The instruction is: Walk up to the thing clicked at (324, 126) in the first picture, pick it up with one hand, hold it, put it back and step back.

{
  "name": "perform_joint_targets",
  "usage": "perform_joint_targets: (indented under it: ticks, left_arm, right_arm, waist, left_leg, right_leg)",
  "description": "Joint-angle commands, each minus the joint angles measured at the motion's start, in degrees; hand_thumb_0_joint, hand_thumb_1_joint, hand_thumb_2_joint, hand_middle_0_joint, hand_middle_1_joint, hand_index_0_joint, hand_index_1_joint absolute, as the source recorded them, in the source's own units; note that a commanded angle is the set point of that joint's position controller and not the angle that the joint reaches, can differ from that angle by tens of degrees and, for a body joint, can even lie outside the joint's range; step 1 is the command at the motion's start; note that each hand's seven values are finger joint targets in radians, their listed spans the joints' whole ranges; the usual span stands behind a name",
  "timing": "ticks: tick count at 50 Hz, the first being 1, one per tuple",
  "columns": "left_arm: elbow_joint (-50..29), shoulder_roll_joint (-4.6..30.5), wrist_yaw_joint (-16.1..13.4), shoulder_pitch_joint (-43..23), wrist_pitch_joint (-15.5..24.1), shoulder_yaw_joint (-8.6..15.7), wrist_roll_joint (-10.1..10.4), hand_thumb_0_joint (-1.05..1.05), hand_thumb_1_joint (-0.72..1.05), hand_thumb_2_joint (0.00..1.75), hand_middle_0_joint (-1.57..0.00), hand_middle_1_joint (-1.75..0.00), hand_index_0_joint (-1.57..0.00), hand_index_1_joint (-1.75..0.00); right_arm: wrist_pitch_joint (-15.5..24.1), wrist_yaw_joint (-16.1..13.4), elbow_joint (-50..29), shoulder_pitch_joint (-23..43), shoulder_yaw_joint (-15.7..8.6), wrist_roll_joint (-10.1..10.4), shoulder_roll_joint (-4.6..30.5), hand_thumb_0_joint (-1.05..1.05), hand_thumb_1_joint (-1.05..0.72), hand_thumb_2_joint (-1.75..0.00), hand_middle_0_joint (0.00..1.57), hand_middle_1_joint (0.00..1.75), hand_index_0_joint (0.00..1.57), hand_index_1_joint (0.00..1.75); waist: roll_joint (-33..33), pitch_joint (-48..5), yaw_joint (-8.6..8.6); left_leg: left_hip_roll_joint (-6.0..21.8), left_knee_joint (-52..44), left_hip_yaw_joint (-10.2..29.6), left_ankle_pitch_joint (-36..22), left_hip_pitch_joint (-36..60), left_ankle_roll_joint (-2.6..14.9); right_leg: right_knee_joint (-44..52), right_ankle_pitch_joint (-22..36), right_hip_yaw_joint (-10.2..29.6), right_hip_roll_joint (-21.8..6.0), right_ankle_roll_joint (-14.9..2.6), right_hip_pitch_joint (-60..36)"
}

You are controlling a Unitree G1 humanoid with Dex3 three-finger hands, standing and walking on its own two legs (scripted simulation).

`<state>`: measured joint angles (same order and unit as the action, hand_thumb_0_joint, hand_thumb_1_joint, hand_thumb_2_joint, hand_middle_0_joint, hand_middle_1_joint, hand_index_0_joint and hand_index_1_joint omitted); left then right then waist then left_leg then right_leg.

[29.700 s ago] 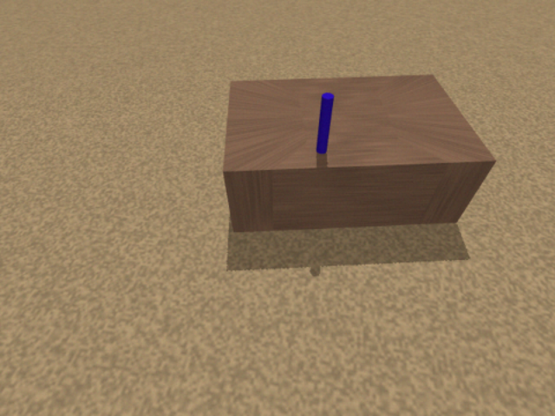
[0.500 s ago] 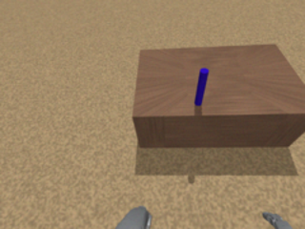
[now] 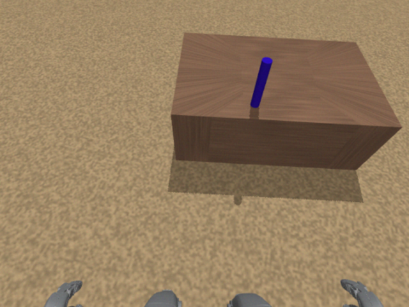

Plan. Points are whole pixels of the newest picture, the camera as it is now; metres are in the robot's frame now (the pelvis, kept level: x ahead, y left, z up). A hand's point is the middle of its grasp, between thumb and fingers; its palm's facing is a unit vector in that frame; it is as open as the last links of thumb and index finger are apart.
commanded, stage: step back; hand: right
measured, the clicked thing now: (260, 84) +0.97 -0.22 -0.25
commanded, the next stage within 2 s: stand in 1.30 s
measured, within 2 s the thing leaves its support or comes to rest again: neither
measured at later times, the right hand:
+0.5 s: hand out of the picture -0.05 -0.26 -0.16, palm faces -0.12 +0.94 -0.33, open 7.4 cm
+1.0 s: hand out of the picture +0.00 -0.25 -0.15, palm faces -0.12 +0.91 -0.39, open 7.4 cm
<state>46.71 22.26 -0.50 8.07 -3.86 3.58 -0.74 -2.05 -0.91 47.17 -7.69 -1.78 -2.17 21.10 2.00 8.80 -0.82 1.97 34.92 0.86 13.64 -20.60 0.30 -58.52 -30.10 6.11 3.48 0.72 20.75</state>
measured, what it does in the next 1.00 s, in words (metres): walks backwards: right foot, then left foot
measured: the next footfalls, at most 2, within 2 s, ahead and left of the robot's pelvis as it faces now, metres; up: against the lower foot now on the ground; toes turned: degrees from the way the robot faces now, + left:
right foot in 0.08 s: -0.05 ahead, -0.12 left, +0.00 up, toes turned +3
left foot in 0.42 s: -0.10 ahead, +0.11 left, +0.00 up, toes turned +1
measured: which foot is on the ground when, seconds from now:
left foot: down 0.00-0.10, up 0.12-0.40, down 0.42-0.68, up 0.70-0.92, down 0.94-1.00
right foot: up 0.00-0.06, down 0.08-1.00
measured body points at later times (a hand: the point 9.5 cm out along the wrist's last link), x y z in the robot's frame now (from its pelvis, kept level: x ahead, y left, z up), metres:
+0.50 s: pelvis -0.12 -0.01 +0.00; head -0.11 -0.02 +0.45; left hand -0.08 +0.32 -0.11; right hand -0.05 -0.31 -0.13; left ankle -0.14 +0.11 -0.73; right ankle -0.08 -0.13 -0.72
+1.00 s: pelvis -0.10 +0.01 +0.00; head -0.09 +0.02 +0.45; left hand -0.08 +0.33 -0.13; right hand +0.01 -0.30 -0.12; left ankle -0.08 +0.14 -0.73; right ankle -0.10 -0.13 -0.72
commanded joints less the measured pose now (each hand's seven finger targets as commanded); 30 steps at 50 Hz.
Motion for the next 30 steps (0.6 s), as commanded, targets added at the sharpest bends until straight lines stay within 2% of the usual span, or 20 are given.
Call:
perform_joint_targets:
  ticks: [1, 3, 4, 5, 6, 7, 8, 9, 10, 13, 16, 18, 20, 21, 22, 23, 24, 26, 28, 30]
  left_arm:
    - [-2.2, 8.9, -0.9, 3.8, 3.0, 3.0, -0.3, 0.0, 0.9, 0.9, -0.2, -0.3, -0.2, -0.3]
    - [0.7, 9.1, -1.1, 6.5, 3.8, 3.1, -0.8, 0.0, 0.9, 0.9, -0.2, -0.3, -0.2, -0.3]
    - [1.3, 12.2, -1.1, 6.3, 4.0, 3.9, -1.5, 0.0, 0.9, 0.9, -0.2, -0.3, -0.2, -0.3]
    - [1.0, 17.3, -1.0, 6.8, 4.1, 5.4, -2.2, 0.0, 0.9, 0.9, -0.2, -0.3, -0.2, -0.3]
    - [-0.9, 22.5, -1.1, 3.7, 3.7, 6.3, -2.2, 0.0, 0.9, 0.9, -0.2, -0.3, -0.2, -0.3]
    - [-2.2, 21.7, -1.6, -0.7, 4.0, 6.1, -1.7, 0.0, 0.9, 0.9, -0.2, -0.3, -0.2, -0.3]
    - [-2.2, 18.6, -1.5, -2.5, 4.1, 5.2, -1.9, 0.0, 0.9, 0.9, -0.2, -0.3, -0.2, -0.3]
    - [-2.4, 15.3, -1.4, -3.5, 4.5, 4.2, -1.7, 0.0, 0.9, 0.9, -0.2, -0.3, -0.2, -0.3]
    - [-1.4, 13.2, -1.5, -2.8, 4.7, 3.9, -1.5, 0.0, 0.9, 0.9, -0.2, -0.3, -0.2, -0.3]
    - [-0.2, 13.0, -1.3, 3.1, 5.2, 4.0, -2.1, 0.0, 0.9, 0.9, -0.2, -0.3, -0.2, -0.3]
    - [0.1, 14.1, -0.9, 4.2, 5.1, 4.7, -2.5, 0.0, 0.9, 0.9, -0.2, -0.3, -0.2, -0.3]
    - [0.1, 14.9, -0.4, 3.7, 4.8, 4.6, -2.0, 0.0, 0.9, 0.9, -0.2, -0.3, -0.2, -0.3]
    - [-0.2, 14.3, 0.0, 1.1, 4.2, 3.8, -1.4, 0.0, 0.9, 0.9, -0.2, -0.3, -0.2, -0.3]
    - [-0.1, 11.7, 0.0, 2.2, 4.2, 2.8, -1.4, 0.0, 0.9, 0.9, -0.2, -0.3, -0.2, -0.3]
    - [-0.2, 8.9, 0.1, 3.1, 4.4, 2.1, -1.0, 0.0, 0.9, 0.9, -0.2, -0.3, -0.2, -0.3]
    - [0.3, 8.5, 0.1, 0.6, 4.5, 1.9, 0.0, 0.0, 0.9, 0.9, -0.2, -0.3, -0.2, -0.3]
    - [1.6, 13.5, 0.0, -2.1, 4.7, 3.3, -0.7, 0.0, 0.9, 0.9, -0.2, -0.3, -0.2, -0.3]
    - [2.9, 12.2, 0.9, 1.1, 5.0, 3.2, -0.2, 0.0, 0.9, 0.9, -0.2, -0.3, -0.2, -0.3]
    - [3.9, 10.4, 1.3, 2.3, 5.6, 2.8, 0.0, 0.0, 0.9, 0.9, -0.2, -0.3, -0.2, -0.3]
    - [5.7, 9.4, 1.0, 3.6, 6.2, 2.9, -0.3, 0.0, 0.9, 0.9, -0.2, -0.3, -0.2, -0.3]
  right_arm:
    - [-0.1, -0.5, -3.3, -1.1, -4.4, 0.4, 15.2, 0.0, -0.9, -0.9, 0.2, 0.3, 0.2, 0.3]
    - [-0.9, -0.2, -3.5, 1.2, -4.3, 1.5, 15.3, 0.0, -0.9, -0.9, 0.2, 0.3, 0.2, 0.3]
    - [-0.9, -0.1, -4.0, 1.7, -3.5, 1.9, 12.7, 0.0, -0.9, -0.9, 0.2, 0.3, 0.2, 0.3]
    - [-0.6, -0.2, -5.4, 2.0, -2.7, 2.0, 10.1, 0.0, -0.9, -0.9, 0.2, 0.3, 0.2, 0.3]
    - [-0.8, -1.3, -6.2, 4.6, -3.5, 1.6, 10.9, 0.0, -0.9, -0.9, 0.2, 0.3, 0.2, 0.3]
    - [-0.8, -1.5, -4.7, 3.4, -4.8, 2.0, 13.3, 0.0, -0.9, -0.9, 0.2, 0.3, 0.2, 0.3]
    - [-0.7, -1.0, -3.3, 2.4, -4.8, 1.8, 14.2, 0.0, -0.9, -0.9, 0.2, 0.3, 0.2, 0.3]
    - [-0.5, -0.7, -1.8, 1.5, -4.3, 2.0, 13.7, 0.0, -0.9, -0.9, 0.2, 0.3, 0.2, 0.3]
    - [-0.2, -0.6, -1.0, 0.0, -3.5, 2.0, 11.8, 0.0, -0.9, -0.9, 0.2, 0.3, 0.2, 0.3]
    - [0.6, -0.5, -0.9, 0.8, -2.9, 1.3, 10.8, 0.0, -0.9, -0.9, 0.2, 0.3, 0.2, 0.3]
    - [1.3, 0.1, -0.5, 1.8, -3.1, 0.5, 10.6, 0.0, -0.9, -0.9, 0.2, 0.3, 0.2, 0.3]
    - [2.0, 0.5, 0.8, 0.4, -3.5, 0.2, 11.1, 0.0, -0.9, -0.9, 0.2, 0.3, 0.2, 0.3]
    - [2.7, 0.7, 3.9, -4.8, -4.0, 0.1, 10.6, 0.0, -0.9, -0.9, 0.2, 0.3, 0.2, 0.3]
    - [3.1, 0.6, 4.6, -5.7, -4.7, -0.3, 11.5, 0.0, -0.9, -0.9, 0.2, 0.3, 0.2, 0.3]
    - [3.5, 0.5, 4.8, -7.5, -5.4, -0.9, 14.0, 0.0, -0.9, -0.9, 0.2, 0.3, 0.2, 0.3]
    - [3.5, 0.6, 3.5, -3.0, -5.4, -0.8, 18.3, 0.0, -0.9, -0.9, 0.2, 0.3, 0.2, 0.3]
    - [3.5, 0.9, 3.3, 0.0, -5.6, -0.1, 19.8, 0.0, -0.9, -0.9, 0.2, 0.3, 0.2, 0.3]
    - [3.6, 1.1, 2.6, 3.4, -4.0, -0.6, 14.5, 0.0, -0.9, -0.9, 0.2, 0.3, 0.2, 0.3]
    - [4.0, 1.1, 3.2, 1.7, -3.5, -0.5, 12.6, 0.0, -0.9, -0.9, 0.2, 0.3, 0.2, 0.3]
    - [3.4, 1.6, 3.9, 2.0, -3.9, 0.0, 13.7, 0.0, -0.9, -0.9, 0.2, 0.3, 0.2, 0.3]
  waist:
    - [-15.5, -15.6, 1.26]
    - [-12.6, -18.0, -0.47]
    - [-8.1, -16.4, -0.21]
    - [6.5, -14.0, -0.92]
    - [11.3, -10.7, -3.95]
    - [11.2, -6.3, -2.24]
    - [6.9, -4.5, -0.51]
    - [1.7, -4.7, 0.9]
    - [2.5, -6.1, 1.62]
    - [4.3, -8.0, -1.97]
    - [8.7, -8.7, -3.79]
    - [10.7, -9.2, -3.25]
    - [8.7, -9.7, -0.15]
    - [4.5, -10.6, 0.22]
    - [-4.5, -12.7, 0.75]
    - [-12.3, -8.5, 0.85]
    - [-10.5, -3.7, 1.59]
    - [-8.4, -1.2, -1.3]
    - [-10.6, -1.4, -0.75]
    - [-11.2, -3.7, -0.99]
  left_leg:
    - [11.0, -1.3, 9.2, -28.3, 19.1, 12.25]
    - [7.9, 4.5, 5.5, -22.9, 13.9, 8.51]
    - [4.8, 7.1, 5.0, -12.4, 3.5, 5.61]
    - [-3.2, 13.9, 2.8, 7.1, -11.7, 1.89]
    - [-5.9, 25.4, 7.4, 22.3, -9.8, -0.22]
    - [-2.8, 32.0, 11.1, 21.7, -5.7, -0.35]
    - [-3.3, 33.2, 12.2, 19.0, -3.7, 0.08]
    - [-6.2, 33.4, 10.8, 15.6, -5.8, 0.17]
    - [-7.1, 32.1, 9.0, 13.9, -8.3, 0.1]
    - [-5.9, 23.9, 6.4, 12.4, -8.6, -1.19]
    - [-3.0, 9.5, 3.3, 16.8, -8.0, -1.71]
    - [-2.3, 0.8, 0.5, 18.5, -0.8, -1.13]
    - [-3.9, -14.2, -1.6, 7.4, 11.4, 0.4]
    - [-2.0, -15.3, 3.4, 5.1, 17.7, 1.73]
    - [6.2, -18.5, 17.7, 13.3, 23.7, 4.56]
    - [15.9, -23.3, 30.4, 29.8, 14.1, 10.39]
    - [18.2, -24.3, 31.0, 35.0, 0.2, 13.97]
    - [11.5, -21.9, 18.2, 26.8, -1.4, 10.81]
    - [7.8, -19.9, 14.0, 18.7, 1.6, 7.8]
    - [6.7, -16.2, 11.3, 17.6, 0.4, 6.41]
  right_leg:
    - [23.9, 4.4, -5.3, -2.7, 0.2, -0.8]
    - [38.9, 19.1, -7.7, -2.2, -0.98, -10.1]
    - [36.3, 22.4, 0.0, -5.6, -2.47, -15.0]
    - [36.3, 21.7, 15.4, -15.5, -6.75, -17.8]
    - [40.0, 20.5, 26.2, -28.0, -17.46, -2.8]
    - [42.2, 19.1, 28.5, -30.3, -19.2, 6.7]
    - [41.0, 20.9, 22.0, -26.9, -17.13, 7.6]
    - [35.8, 28.3, 11.4, -19.9, -14.12, 1.3]
    - [32.4, 34.3, 6.1, -16.6, -11.76, -3.8]
    - [32.5, 23.1, 5.3, -13.3, -9.63, -10.2]
    - [35.3, 6.7, 8.8, -16.3, -11.74, -15.4]
    - [36.5, 1.6, 10.0, -17.8, -12.02, -11.4]
    - [32.7, 3.4, 6.0, -15.7, -9.07, -4.9]
    - [27.7, 6.7, 3.7, -14.0, -6.77, 0.2]
    - [19.0, 5.9, -0.1, -10.0, -3.96, 8.6]
    - [14.3, -0.2, -8.1, -4.0, -1.38, 11.8]
    - [9.4, -2.2, -3.9, -6.9, -1.45, 3.8]
    - [12.5, 1.1, -4.4, -6.4, -2.01, -0.3]
    - [19.0, 7.4, -6.8, -5.1, -1.91, -0.8]
    - [29.3, 11.1, -9.7, -3.0, -1.77, -9.3]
